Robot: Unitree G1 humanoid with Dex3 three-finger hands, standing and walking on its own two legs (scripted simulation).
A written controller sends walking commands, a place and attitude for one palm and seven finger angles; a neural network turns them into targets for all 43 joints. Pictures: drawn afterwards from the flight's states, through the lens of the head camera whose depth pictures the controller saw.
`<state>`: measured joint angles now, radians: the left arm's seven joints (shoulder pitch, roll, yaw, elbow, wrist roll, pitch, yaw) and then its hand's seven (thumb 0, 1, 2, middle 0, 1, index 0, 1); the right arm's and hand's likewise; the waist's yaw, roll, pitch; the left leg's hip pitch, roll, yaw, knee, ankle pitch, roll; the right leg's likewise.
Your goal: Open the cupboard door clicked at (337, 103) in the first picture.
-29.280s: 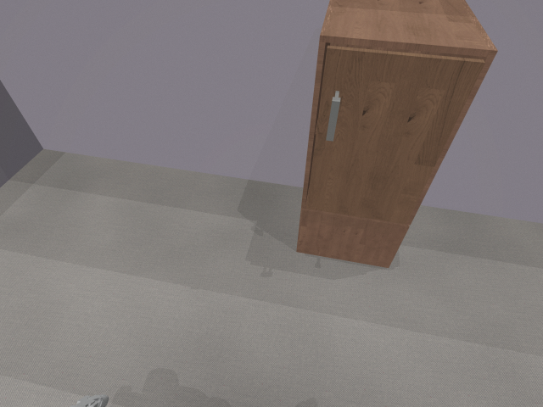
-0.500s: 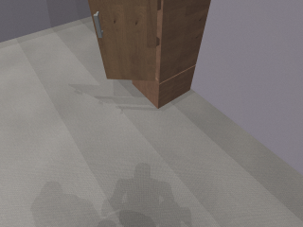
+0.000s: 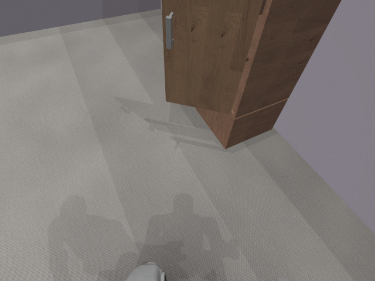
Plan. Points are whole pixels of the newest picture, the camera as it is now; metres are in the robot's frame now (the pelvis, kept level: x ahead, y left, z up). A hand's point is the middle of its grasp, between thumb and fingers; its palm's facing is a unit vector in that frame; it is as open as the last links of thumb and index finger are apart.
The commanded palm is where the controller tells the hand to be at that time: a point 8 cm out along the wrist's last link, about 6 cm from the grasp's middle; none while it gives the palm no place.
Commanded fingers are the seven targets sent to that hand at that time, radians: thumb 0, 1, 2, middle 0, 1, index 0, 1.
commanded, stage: take the last steps up to it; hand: left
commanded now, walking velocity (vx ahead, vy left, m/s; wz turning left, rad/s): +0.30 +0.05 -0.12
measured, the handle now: (170, 30) +0.98 +0.17 +0.00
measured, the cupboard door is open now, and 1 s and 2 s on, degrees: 49 49 49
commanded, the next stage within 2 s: come to a stop and stand still in 0.78 s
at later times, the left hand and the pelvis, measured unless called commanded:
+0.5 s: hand (133, 216) +0.27 +0.17 -0.13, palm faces -0.04 -0.98 -0.21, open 7.4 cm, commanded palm none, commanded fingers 0.00 0.90 0.90 -0.20 -0.30 -0.20 -0.30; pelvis +0.17 +0.00 +0.02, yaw -5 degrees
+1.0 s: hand (119, 179) +0.38 +0.24 -0.16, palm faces -0.02 -0.99 -0.14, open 7.4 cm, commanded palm none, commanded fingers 0.00 0.90 0.90 -0.20 -0.30 -0.20 -0.30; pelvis +0.35 +0.07 +0.02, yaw -5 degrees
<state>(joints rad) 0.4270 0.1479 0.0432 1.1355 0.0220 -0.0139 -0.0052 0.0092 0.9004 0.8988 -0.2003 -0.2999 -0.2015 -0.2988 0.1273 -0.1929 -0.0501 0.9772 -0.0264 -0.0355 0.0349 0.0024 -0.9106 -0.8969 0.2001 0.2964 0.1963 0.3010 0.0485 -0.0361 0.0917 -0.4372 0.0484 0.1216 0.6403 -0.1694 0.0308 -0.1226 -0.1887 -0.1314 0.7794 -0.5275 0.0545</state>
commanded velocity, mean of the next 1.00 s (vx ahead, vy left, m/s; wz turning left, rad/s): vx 0.17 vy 0.01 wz -0.02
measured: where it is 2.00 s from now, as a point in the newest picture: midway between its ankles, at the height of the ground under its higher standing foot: (182, 248)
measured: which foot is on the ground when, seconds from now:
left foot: down 0.00-0.38, up 0.40-0.76, down 0.78-1.00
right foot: up 0.00-0.36, down 0.38-0.78, up 0.80-1.00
